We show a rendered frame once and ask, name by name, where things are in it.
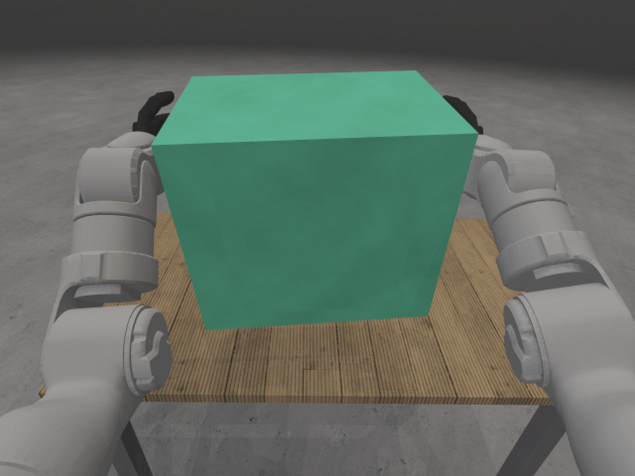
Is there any right robot hand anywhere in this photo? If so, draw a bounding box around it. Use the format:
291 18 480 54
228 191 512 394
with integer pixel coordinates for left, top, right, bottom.
443 95 483 135

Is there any robot right upper arm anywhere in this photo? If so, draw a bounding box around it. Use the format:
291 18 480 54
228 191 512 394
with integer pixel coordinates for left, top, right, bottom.
503 283 635 476

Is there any table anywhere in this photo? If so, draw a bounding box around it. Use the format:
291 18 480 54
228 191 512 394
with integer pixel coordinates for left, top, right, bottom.
38 211 566 476

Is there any robot left upper arm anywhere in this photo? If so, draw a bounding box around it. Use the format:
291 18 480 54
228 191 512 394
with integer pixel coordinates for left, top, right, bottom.
0 304 173 476

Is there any robot left forearm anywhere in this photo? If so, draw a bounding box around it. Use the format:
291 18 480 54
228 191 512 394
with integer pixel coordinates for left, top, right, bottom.
41 132 164 387

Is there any carton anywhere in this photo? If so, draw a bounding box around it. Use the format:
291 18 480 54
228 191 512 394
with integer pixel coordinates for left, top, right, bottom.
151 70 479 330

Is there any robot right forearm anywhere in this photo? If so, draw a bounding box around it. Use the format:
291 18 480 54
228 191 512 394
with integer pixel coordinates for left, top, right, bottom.
462 135 635 334

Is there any left robot hand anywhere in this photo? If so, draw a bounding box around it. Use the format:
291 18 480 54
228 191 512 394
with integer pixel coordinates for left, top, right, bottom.
133 91 175 136

